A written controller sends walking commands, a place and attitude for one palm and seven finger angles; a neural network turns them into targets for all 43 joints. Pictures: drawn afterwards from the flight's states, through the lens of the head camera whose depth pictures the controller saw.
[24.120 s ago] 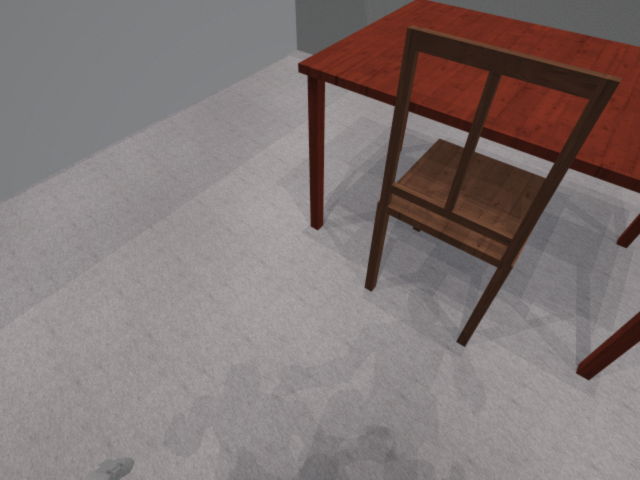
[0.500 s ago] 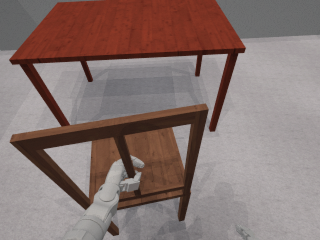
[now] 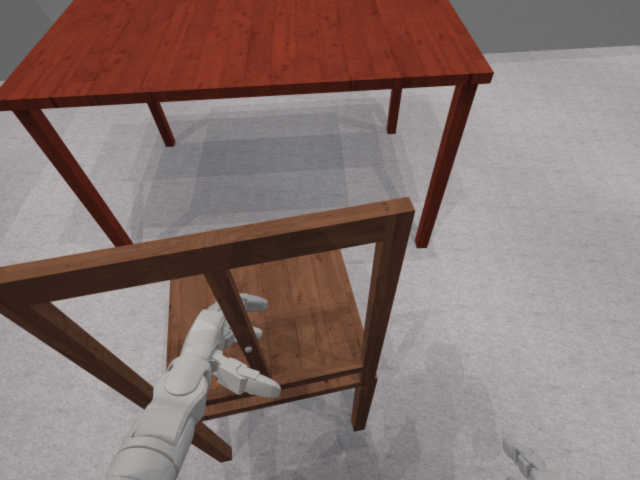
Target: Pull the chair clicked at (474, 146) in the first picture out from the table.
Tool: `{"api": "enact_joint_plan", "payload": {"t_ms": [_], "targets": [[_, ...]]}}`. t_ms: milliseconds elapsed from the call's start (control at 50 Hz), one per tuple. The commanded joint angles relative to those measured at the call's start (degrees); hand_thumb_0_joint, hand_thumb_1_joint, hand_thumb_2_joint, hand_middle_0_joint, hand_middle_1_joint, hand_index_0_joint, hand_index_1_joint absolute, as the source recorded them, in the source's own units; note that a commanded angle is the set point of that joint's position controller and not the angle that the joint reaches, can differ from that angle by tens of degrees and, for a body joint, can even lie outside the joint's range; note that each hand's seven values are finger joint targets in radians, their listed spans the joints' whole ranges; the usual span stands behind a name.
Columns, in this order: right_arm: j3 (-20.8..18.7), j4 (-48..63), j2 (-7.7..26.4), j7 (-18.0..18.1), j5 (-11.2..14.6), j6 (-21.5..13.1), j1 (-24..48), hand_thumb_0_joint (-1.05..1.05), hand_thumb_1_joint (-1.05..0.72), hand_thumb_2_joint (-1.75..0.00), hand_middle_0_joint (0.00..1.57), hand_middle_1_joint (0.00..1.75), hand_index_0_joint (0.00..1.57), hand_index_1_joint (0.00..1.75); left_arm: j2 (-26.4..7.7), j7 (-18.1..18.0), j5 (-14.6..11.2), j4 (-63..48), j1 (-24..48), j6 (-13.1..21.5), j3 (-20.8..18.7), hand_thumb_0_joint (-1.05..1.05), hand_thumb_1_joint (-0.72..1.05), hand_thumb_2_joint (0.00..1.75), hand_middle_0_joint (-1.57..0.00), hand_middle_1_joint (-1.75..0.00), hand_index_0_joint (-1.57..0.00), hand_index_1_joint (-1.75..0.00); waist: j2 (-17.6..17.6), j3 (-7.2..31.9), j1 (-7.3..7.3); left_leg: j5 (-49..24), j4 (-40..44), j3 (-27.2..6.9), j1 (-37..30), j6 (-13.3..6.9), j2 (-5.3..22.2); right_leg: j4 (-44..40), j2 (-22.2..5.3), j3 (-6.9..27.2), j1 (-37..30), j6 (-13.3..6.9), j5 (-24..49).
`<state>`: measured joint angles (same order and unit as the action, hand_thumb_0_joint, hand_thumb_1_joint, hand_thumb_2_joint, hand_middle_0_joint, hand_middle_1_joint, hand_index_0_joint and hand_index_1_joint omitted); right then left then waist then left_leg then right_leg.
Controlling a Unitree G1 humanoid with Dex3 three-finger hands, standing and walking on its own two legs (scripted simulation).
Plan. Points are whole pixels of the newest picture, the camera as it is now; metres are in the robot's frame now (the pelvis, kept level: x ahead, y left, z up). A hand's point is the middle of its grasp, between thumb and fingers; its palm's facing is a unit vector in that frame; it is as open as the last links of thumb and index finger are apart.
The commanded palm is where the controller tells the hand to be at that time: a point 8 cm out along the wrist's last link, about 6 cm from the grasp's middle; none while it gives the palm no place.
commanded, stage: open the thumb and straighten the fingers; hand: left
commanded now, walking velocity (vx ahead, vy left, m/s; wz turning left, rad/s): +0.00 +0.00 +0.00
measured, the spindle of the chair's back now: (247, 339) +0.31 +0.10 -0.03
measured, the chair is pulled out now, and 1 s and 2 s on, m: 0.53 0.53 0.53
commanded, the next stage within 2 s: draw the fingers out of the gap in 0.28 s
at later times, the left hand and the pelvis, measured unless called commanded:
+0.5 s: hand (242, 356) +0.29 +0.11 -0.05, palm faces -0.17 -0.97 -0.17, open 17.4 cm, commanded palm +0.27 +0.16 -0.02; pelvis +0.01 +0.00 -0.01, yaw +1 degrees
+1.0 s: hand (238, 430) +0.20 +0.10 -0.04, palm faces -0.16 -0.97 -0.16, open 17.5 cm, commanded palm +0.18 +0.16 -0.02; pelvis +0.00 +0.00 -0.02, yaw +2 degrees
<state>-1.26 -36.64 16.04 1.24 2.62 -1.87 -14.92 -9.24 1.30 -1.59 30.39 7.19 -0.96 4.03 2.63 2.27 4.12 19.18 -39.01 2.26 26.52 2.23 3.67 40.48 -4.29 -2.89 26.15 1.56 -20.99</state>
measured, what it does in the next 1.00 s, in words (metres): stands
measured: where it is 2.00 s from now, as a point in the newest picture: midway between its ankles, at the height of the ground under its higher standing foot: outside the picture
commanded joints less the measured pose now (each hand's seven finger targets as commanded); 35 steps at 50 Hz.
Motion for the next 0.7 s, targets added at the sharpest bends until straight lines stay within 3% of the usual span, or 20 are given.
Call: {"api": "enact_joint_plan", "payload": {"t_ms": [0, 20, 40, 120, 160, 220, 260, 280, 300, 320, 340, 360, 400, 480, 540, 600, 640, 680], "targets": [[-2.30, 8.27, 6.90, 0.94, -0.37, -3.02, 1.67, 0.00, -0.90, -0.90, 0.20, 0.30, 0.20, 0.30, -5.18, -0.33, -0.14, -14.09, 11.03, 2.03, -2.26, 0.00, -0.55, 0.20, -0.15, -0.43, -0.15, -0.43, -4.83, 15.06, -0.32, -13.80, 2.21, -0.37, -6.89, -3.48, -2.10, -3.64, 1.38, -1.30, -5.16, -1.60, 20.63], [-2.26, 8.39, 6.91, 1.01, -0.43, -2.99, 1.72, 0.00, -0.90, -0.90, 0.20, 0.30, 0.20, 0.30, -5.22, -0.28, 0.01, -13.70, 9.79, 1.55, -2.48, 0.00, -0.55, 0.20, -0.13, -0.36, -0.13, -0.36, -5.59, 14.38, -0.48, -13.30, 2.02, -0.31, -6.38, -3.44, -2.10, -3.51, 1.41, -1.37, -4.61, -1.50, 20.10], [-2.06, 7.78, 7.37, 1.34, -0.43, -2.65, 1.34, 0.00, -0.90, -0.90, 0.20, 0.30, 0.20, 0.30, -8.25, -0.59, 0.12, -13.08, 13.63, 1.33, -4.96, 0.00, -0.55, 0.20, -0.10, -0.29, -0.10, -0.29, -7.25, 13.40, 0.22, -12.41, 1.74, -0.54, -5.35, -3.48, -2.15, -3.41, 1.52, -1.27, -3.83, -1.38, 19.60], [-1.90, 8.60, 6.54, 1.75, -0.51, -3.18, 1.44, 0.00, -0.90, -0.90, 0.20, 0.30, 0.20, 0.30, -5.87, -0.42, 0.20, -15.85, 13.71, 0.80, -2.95, 0.00, -0.55, 0.20, 0.00, 0.00, 0.00, 0.00, -5.08, 15.40, 0.14, -13.74, 0.63, -0.77, -6.79, -3.57, -2.28, -2.44, 1.47, -1.38, -3.41, -1.35, 19.85], [-1.90, 8.90, 6.65, 1.87, -0.59, -3.37, 1.34, 0.00, -0.90, -0.90, 0.20, 0.30, 0.20, 0.30, -6.58, -0.21, -0.03, -16.28, 11.30, 0.24, -3.65, 0.00, -0.55, 0.20, 0.00, 0.00, 0.00, 0.00, -4.88, 16.96, -0.43, -15.70, 0.19, -1.02, -7.17, -3.49, -2.19, -1.96, 1.44, -1.47, -4.64, -1.49, 21.53], [-1.80, 9.46, 6.39, 1.70, -0.55, -3.61, 1.33, 0.00, -0.90, -0.90, 0.20, 0.30, 0.20, 0.30, -4.59, 0.50, -0.29, -18.00, 8.92, -0.64, -1.57, 0.00, -0.55, 0.20, 0.00, 0.00, 0.00, 0.00, -4.65, 17.63, -0.29, -16.78, -0.36, -1.12, -7.00, -3.34, -2.21, -1.17, 1.28, -1.69, -4.66, -1.39, 22.98], [-1.71, 9.93, 6.58, 1.63, -0.50, -3.59, 1.65, 0.00, -0.90, -0.90, 0.20, 0.30, 0.20, 0.30, -4.83, 0.59, -0.14, -17.27, 5.63, -1.74, -1.71, 0.00, -0.55, 0.20, 0.00, 0.00, 0.00, 0.00, -5.37, 16.32, -0.62, -16.77, -0.68, -1.22, -5.81, -3.37, -2.18, -1.19, 1.21, -1.83, -4.65, -1.47, 23.03], [-1.50, 10.08, 6.40, 1.56, -0.38, -3.44, 1.66, 0.00, -0.90, -0.90, 0.20, 0.30, 0.20, 0.30, -3.15, 0.72, -0.11, -17.80, 6.71, -2.21, 0.29, 0.00, -0.55, 0.20, 0.00, 0.00, 0.00, 0.00, -5.86, 15.19, 0.20, -15.62, -0.72, -1.14, -5.49, -3.44, -2.24, -1.26, 1.20, -1.93, -3.41, -1.20, 22.26], [-1.59, 10.00, 6.66, 1.59, -0.44, -3.30, 1.50, 0.00, -0.90, -0.90, 0.20, 0.30, 0.20, 0.30, -4.65, 0.50, 0.03, -17.82, 7.24, -2.59, -1.13, 0.00, -0.55, 0.20, 0.00, 0.00, 0.00, 0.00, -5.94, 14.85, 0.04, -15.13, -0.80, -1.29, -5.14, -3.37, -2.20, -1.16, 1.27, -1.97, -2.98, -1.28, 21.51], [-1.55, 10.27, 6.48, 1.57, -0.47, -3.27, 1.72, 0.00, -0.90, -0.90, 0.20, 0.30, 0.20, 0.30, -3.72, 0.56, 0.33, -19.04, 8.31, -2.81, 0.23, 0.00, -0.55, 0.20, 0.00, 0.00, 0.00, 0.00, -5.48, 14.52, 0.39, -14.52, -0.88, -1.21, -5.17, -3.42, -2.34, -1.21, 1.23, -1.90, -2.46, -1.22, 21.08], [-1.62, 10.49, 6.68, 1.66, -0.51, -3.17, 1.69, 0.00, -0.90, -0.90, 0.20, 0.30, 0.20, 0.30, -5.28, 0.19, 0.38, -19.12, 7.77, -3.05, -1.44, 0.00, -0.55, 0.20, 0.00, 0.00, 0.00, 0.00, -5.90, 14.75, -0.04, -13.96, -0.97, -1.33, -4.81, -3.41, -2.33, -1.12, 1.30, -1.90, -2.41, -1.31, 20.15], [-1.56, 9.92, 7.33, 2.11, -0.56, -2.80, 1.63, 0.00, -0.90, -0.90, 0.20, 0.30, 0.20, 0.30, -10.67, -0.36, 0.78, -18.59, 9.75, -3.09, -6.13, 0.00, -0.55, 0.20, 0.00, 0.00, 0.00, 0.00, -5.76, 13.88, -0.27, -13.52, -0.99, -1.35, -4.16, -3.46, -2.33, -1.20, 1.34, -1.63, -2.58, -1.41, 20.05], [-1.35, 11.28, 6.40, 2.10, -0.63, -2.96, 2.14, 0.00, -0.90, -0.90, 0.20, 0.30, 0.20, 0.30, -8.14, -0.31, 0.67, -21.34, 5.78, -2.87, -4.31, 0.00, -0.55, 0.20, 0.00, 0.00, 0.00, 0.00, -3.93, 15.11, -1.08, -14.86, -0.83, -1.19, -5.12, -3.47, -2.56, -0.70, 1.28, -1.69, -3.45, -1.58, 20.79], [-1.41, 12.81, 5.93, 2.00, -0.58, -3.76, 2.63, 0.00, -0.90, -0.90, 0.20, 0.30, 0.20, 0.30, -6.92, -0.16, -0.06, -27.66, -3.05, -2.54, -3.06, 0.00, -0.55, 0.20, 0.00, 0.00, 0.00, 0.00, -1.96, 18.36, -2.10, -19.00, -1.21, -1.12, -6.77, -3.29, -2.18, -0.16, 0.92, -1.67, -5.93, -1.76, 23.97], [-1.46, 13.74, 5.74, 1.75, -0.38, -4.62, 3.26, 0.00, -0.90, -0.90, 0.20, 0.30, 0.20, 0.30, -4.41, 0.24, -0.27, -30.69, -8.81, -3.23, 0.23, 0.00, -0.55, 0.20, 0.00, 0.00, 0.00, 0.00, -3.02, 16.12, -1.47, -18.08, -1.44, -1.13, -6.16, -3.24, -1.85, -0.37, 0.88, -1.97, -4.30, -1.53, 22.97], [-1.23, 14.18, 6.26, 1.99, -0.27, -4.93, 3.91, 0.00, -0.90, -0.90, 0.20, 0.30, 0.20, 0.30, -4.74, 0.59, -0.26, -30.82, -13.74, -4.50, 0.75, 0.00, -0.55, 0.20, 0.00, 0.00, 0.00, 0.00, -6.24, 11.59, -0.99, -13.53, -1.35, -1.22, -3.12, -3.33, -2.02, -0.91, 1.00, -2.14, -2.43, -1.31, 20.01], [-1.25, 14.70, 6.31, 2.37, -0.37, -5.41, 4.19, 0.00, -0.90, -0.90, 0.20, 0.30, 0.20, 0.30, -5.89, 0.48, -0.03, -33.99, -12.95, -4.55, 0.42, 0.00, -0.55, 0.20, 0.00, 0.00, 0.00, 0.00, -5.90, 11.28, -0.81, -11.40, -1.52, -1.45, -3.00, -3.41, -2.21, -0.93, 1.01, -2.08, -1.37, -1.28, 17.39], [-1.12, 15.39, 6.08, 2.76, -0.55, -6.14, 4.48, 0.00, -0.90, -0.90, 0.20, 0.30, 0.20, 0.30, -6.95, -0.09, 0.34, -39.56, -13.09, -3.67, 0.27, 0.00, -0.55, 0.20, 0.00, 0.00, 0.00, 0.00, -3.24, 12.91, -1.09, -11.96, -1.67, -1.90, -4.15, -3.51, -2.38, -0.45, 1.00, -2.04, -1.51, -1.59, 16.33]]}}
